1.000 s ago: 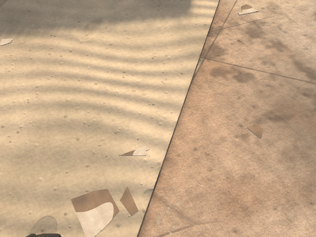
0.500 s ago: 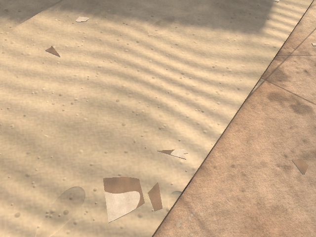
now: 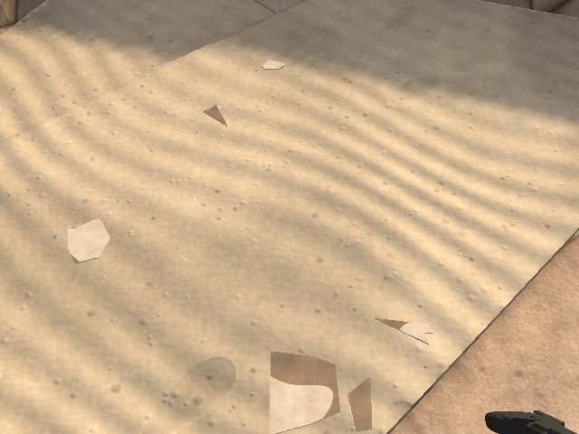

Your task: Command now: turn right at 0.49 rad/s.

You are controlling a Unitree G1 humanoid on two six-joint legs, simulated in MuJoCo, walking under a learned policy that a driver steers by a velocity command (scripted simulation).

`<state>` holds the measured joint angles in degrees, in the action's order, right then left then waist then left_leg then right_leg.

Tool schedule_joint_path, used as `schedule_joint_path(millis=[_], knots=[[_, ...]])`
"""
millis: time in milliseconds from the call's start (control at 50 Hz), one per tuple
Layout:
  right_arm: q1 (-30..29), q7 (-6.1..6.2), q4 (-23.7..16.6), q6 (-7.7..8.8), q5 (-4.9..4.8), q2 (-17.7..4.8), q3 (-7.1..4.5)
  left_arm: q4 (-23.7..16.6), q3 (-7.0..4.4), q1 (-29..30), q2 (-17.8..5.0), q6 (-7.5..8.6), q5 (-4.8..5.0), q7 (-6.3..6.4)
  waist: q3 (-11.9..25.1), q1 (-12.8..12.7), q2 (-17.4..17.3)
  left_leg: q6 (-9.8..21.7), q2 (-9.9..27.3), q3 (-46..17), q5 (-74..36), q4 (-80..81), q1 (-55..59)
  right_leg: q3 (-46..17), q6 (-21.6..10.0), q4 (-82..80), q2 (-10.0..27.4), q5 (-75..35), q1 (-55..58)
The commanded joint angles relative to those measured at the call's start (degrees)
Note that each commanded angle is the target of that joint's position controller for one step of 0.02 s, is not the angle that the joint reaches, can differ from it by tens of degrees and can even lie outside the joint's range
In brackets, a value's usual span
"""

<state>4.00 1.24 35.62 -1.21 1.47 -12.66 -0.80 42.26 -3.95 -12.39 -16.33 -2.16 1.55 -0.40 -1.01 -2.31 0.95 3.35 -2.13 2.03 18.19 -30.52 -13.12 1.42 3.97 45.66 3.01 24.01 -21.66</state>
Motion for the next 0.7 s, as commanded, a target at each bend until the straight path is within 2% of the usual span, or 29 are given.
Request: schedule_joint_path(millis=[20, 60, 80, 100, 120, 140, 160, 180, 200, 220, 240, 280, 340, 360, 380, 400, 420, 460, 500, 520, 540, 560, 580, 600, 620, 640, 660, 680, 700], knots=[[2.5, 1.2, -2.1, -0.46, -0.7, -12.7, -4.89, -6.7, -1.43, 4.3, -5.8, 1.34, 0.44, -0.6, 2.7, 4.4, -7.8, 11.2, 21.1, -12.9, -36.1, 5.1, 10.2, 0.9, -1.0, 0.4, 0.6, 3.3, -7.6], [0.7, 1.5, -2.4, -0.71, -1.17, -12.3, -5.18, -6.7, -1.45, 2.2, -5.1, 1.23, 0.71, -1.11, 4.1, 3.0, -7.5, 9.5, 20.4, -10.0, -38.3, 2.6, 10.3, 2.7, -2.0, -4.6, -0.5, 0.3, -4.2], [0.0, 1.58, -2.5, -0.81, -1.65, -12.1, -5.32, -6.5, -1.57, 0.5, -4.9, 1.23, 0.73, -1.3, 4.7, 1.8, -7.4, 7.8, 19.4, -7.7, -37.6, 0.4, 9.5, 3.8, -2.9, -9.7, -1.5, -3.9, -1.1], [0.6, 1.63, -1.9, -0.72, -2.23, -11.6, -5.43, -6.4, -1.96, -1.5, -5.5, 1.34, 0.44, -1.12, 5.2, 0.5, -6.3, 4.7, 17.3, -4.6, -34.0, -3.7, 7.1, 3.0, -4.6, -16.8, -2.4, -12.4, 3.8], [2.0, 1.54, -2.1, -0.17, -1.53, -10.2, -5.48, -6.5, -3.51, -4.1, -10.1, 1.56, 0.01, -0.27, 6.8, 0.6, 2.4, -0.7, 11.7, 0.9, -21.9, -15.6, -1.2, -8.2, -8.3, -21.4, 2.1, -31.0, 12.8], [-3.6, 1.09, -6.3, 0.74, 1.24, -6.5, -4.28, -6.3, -5.41, -9.0, -17.5, 2.25, -0.05, 0.33, 8.4, 0.0, 18.3, -6.3, -0.1, 3.3, 15.3, -31.6, -22.7, -31.6, -19.8, -22.5, 14.2, -43.4, 25.4], [-5.2, 0.12, -6.6, 2.32, -0.3, -7.0, -4.19, -5.9, -4.68, -14.0, -14.9, 3.65, -1.08, -0.35, 13.4, -3.9, 13.2, -5.8, -1.7, -7.1, 22.8, -39.4, -30.7, -40.6, -26.4, -27.3, 17.9, -20.4, 31.0], [-6.0, -1.15, -6.4, 3.58, -2.38, -8.6, -4.64, -5.6, -4.04, -13.2, -12.1, 4.73, -0.39, -0.5, 9.1, -3.2, 7.7, -4.2, 1.3, -9.4, 17.0, -40.3, -36.4, -39.3, -24.3, -30.0, 15.8, 1.9, 31.9], [-7.2, -1.83, -6.0, 4.58, -3.02, -9.7, -5.06, -5.9, -3.73, -11.3, -11.0, 5.05, 0.38, -0.26, 4.8, -2.5, 3.7, -2.9, 2.5, -9.1, 10.8, -37.7, -38.8, -37.5, -21.7, -32.4, 13.7, 14.5, 29.6], [-8.1, -2.03, -5.5, 5.3, -2.56, -10.2, -5.37, -6.7, -3.11, -9.2, -10.2, 5.03, 0.81, 0.2, 1.3, -1.7, 2.8, -2.8, 3.2, -8.9, 6.1, -33.6, -39.2, -36.1, -20.4, -34.2, 12.4, 15.6, 27.1], [-7.9, -2.1, -5.3, 6.1, -1.97, -10.4, -5.59, -7.3, -2.66, -8.1, -9.6, 5.01, 0.7, 0.87, 0.1, -0.8, 3.6, -3.2, 3.6, -9.0, 1.7, -29.7, -36.4, -33.7, -19.5, -35.2, 10.5, 13.2, 24.6], [-7.2, -2.44, -4.1, 7.59, -1.61, -9.1, -5.4, -7.7, -2.4, -8.9, -9.3, 5.06, -0.06, 1.77, -0.2, -0.5, 4.2, -4.7, 2.4, -7.6, -4.4, -23.4, -32.0, -29.8, -18.6, -35.8, 7.6, 6.3, 22.4], [-7.2, -2.56, -3.0, 8.21, -1.78, -7.4, -4.77, -7.9, -2.41, -10.2, -9.9, 4.61, -0.03, 2.18, -0.9, -0.6, 6.0, -6.6, 0.2, -6.3, -7.1, -14.5, -26.7, -26.4, -17.8, -34.5, 5.0, 2.8, 17.3], [-5.2, -3.72, -1.4, 4.19, 3.67, -5.7, -3.08, -5.3, -3.49, -12.2, -13.4, 3.45, -3.58, 0.37, -1.1, -1.8, 9.3, -7.3, 0.4, -2.3, -3.4, -18.4, -25.6, -24.4, -16.7, -33.9, 2.0, 2.6, 14.6], [-5.8, -3.93, -2.1, 2.74, 3.23, -5.9, -3.15, -5.5, -3.27, -12.9, -12.0, 3.02, -3.36, -0.43, -2.1, -2.3, 9.0, -7.9, 0.6, -2.1, -2.4, -17.9, -24.9, -25.0, -16.9, -33.8, 1.5, 3.5, 12.3], [-8.0, -3.82, -3.5, 2.22, 2.33, -6.8, -2.99, -5.6, -2.93, -13.6, -11.2, 2.94, -2.86, -1.12, -2.8, -3.2, 9.6, -8.3, 0.6, -1.5, 0.7, -17.9, -25.2, -27.3, -17.4, -33.9, 2.0, 5.0, 11.4], [-9.3, -3.75, -4.2, 2.25, 1.71, -7.4, -2.88, -5.7, -2.67, -13.5, -10.5, 3.07, -2.62, -1.37, -3.8, -3.5, 10.0, -8.5, 1.4, -1.8, -0.3, -16.2, -25.7, -27.9, -17.6, -34.1, 2.6, 4.8, 11.4], [-9.7, -3.88, -4.7, 2.91, 1.15, -8.0, -2.62, -5.3, -2.5, -13.4, -10.9, 3.37, -2.62, -1.36, -4.3, -3.4, 10.5, -7.1, 1.2, 0.8, 3.0, -11.8, -19.9, -28.5, -17.8, -35.5, 4.2, 5.9, 8.5], [-3.8, -3.52, -3.1, 3.64, 1.23, -8.5, -2.88, -4.5, -2.09, -11.2, -10.9, 4.15, -2.14, -1.17, -3.1, -0.1, 10.2, -4.1, 0.5, 2.8, -0.2, -6.9, -8.1, -26.7, -16.5, -35.9, 5.9, -1.0, 5.9], [1.7, -3.02, -1.2, 3.76, 1.69, -10.8, -3.83, -4.3, -1.88, -10.0, -11.1, 4.55, -1.79, -1.1, -0.8, 3.5, 7.1, -2.2, -2.5, 4.7, 2.2, -5.5, -2.2, -22.2, -15.1, -30.4, 3.7, -15.7, 6.6], [7.6, -2.6, 1.3, 3.87, 2.43, -13.3, -5.05, -4.0, -1.59, -11.4, -10.5, 4.88, -1.24, -0.68, 4.2, 5.6, 0.7, 1.0, -2.2, 0.9, 6.4, -8.7, 10.6, -16.3, -12.6, -17.8, 0.5, -35.5, 1.4], [18.3, -2.04, 3.0, 3.83, 2.39, -15.4, -6.23, -4.9, -1.73, -7.3, -11.5, 5.34, -1.26, -0.25, 10.7, 12.6, -5.1, 5.5, 2.0, -12.0, 19.1, -5.2, 21.8, -12.0, -10.0, 0.7, -2.9, -43.4, -6.9], [30.9, -1.51, 6.0, 4.19, 2.52, -19.3, -7.14, -8.2, -1.27, 1.3, -8.5, 6.31, -1.98, -0.1, 14.0, 19.6, -17.4, 10.3, 12.1, -32.8, 31.7, 5.4, 26.7, -8.4, -6.8, 24.5, -9.3, -19.8, -17.4], [25.5, -1.78, 6.3, 5.31, 1.2, -16.2, -5.39, -10.7, 0.69, 4.5, -3.1, 7.38, -3.85, -0.63, 7.3, 14.1, -15.1, 11.9, 17.2, -49.8, 27.0, 15.0, 21.0, -13.2, -8.5, 29.1, -9.8, -0.6, -24.8], [18.1, -1.95, 5.3, 5.7, 0.64, -14.2, -4.91, -10.7, 0.97, 5.1, -3.8, 7.55, -4.39, -1.2, 1.7, 9.3, -5.5, 13.6, 18.3, -49.3, 20.3, 13.8, 14.7, -11.8, -8.9, 28.2, -4.6, -4.2, -26.3], [17.0, -1.96, 5.6, 5.93, 0.36, -12.6, -4.72, -10.7, 0.9, 5.8, -5.1, 7.56, -4.9, -1.48, 0.2, 7.7, -0.9, 13.4, 16.6, -45.5, 15.6, 13.0, 9.3, -11.3, -8.2, 24.1, -2.2, -5.4, -23.3], [15.7, -1.72, 6.0, 6.11, 0.6, -11.3, -4.41, -11.4, 0.97, 7.1, -5.3, 7.34, -4.74, -1.29, -1.5, 5.9, -2.0, 11.6, 13.8, -40.1, 9.8, 13.5, 4.8, -10.8, -6.7, 19.7, -1.2, -2.2, -19.9], [13.6, -1.35, 6.2, 6.23, 0.79, -11.0, -4.24, -11.7, 1.18, 6.1, -5.8, 6.79, -4.54, -1.33, -2.0, 3.3, -5.5, 10.5, 11.2, -35.0, 5.5, 13.4, 0.5, -11.2, -5.3, 14.7, -0.1, 1.1, -15.5], [12.4, -0.99, 6.4, 6.27, 1.0, -11.2, -4.3, -11.8, 1.38, 6.0, -6.3, 6.21, -4.2, -1.71, -1.6, 2.3, -8.4, 10.0, 8.8, -30.3, 1.9, 13.3, -3.0, -9.9, -4.2, 10.2, -0.1, 2.1, -10.9]])
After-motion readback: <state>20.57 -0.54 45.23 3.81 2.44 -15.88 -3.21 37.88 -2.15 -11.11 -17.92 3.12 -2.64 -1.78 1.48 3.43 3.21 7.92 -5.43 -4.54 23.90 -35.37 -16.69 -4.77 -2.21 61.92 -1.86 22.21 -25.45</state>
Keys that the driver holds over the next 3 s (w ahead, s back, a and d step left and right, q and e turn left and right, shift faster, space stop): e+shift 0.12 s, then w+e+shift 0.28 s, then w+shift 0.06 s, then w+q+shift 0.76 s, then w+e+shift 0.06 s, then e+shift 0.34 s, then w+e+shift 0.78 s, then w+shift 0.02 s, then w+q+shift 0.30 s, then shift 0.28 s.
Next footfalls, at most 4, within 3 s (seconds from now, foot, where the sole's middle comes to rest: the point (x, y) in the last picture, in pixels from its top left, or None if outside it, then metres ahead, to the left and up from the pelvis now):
0.12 right None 0.02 -0.12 -0.77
0.50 left None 0.31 0.03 -0.73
0.86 right None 0.38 -0.28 -0.77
1.20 left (359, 298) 0.83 -0.12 -0.73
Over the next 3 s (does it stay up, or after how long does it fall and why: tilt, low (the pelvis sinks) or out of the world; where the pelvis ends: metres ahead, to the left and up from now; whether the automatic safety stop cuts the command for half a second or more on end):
stays up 1.85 -0.51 0.03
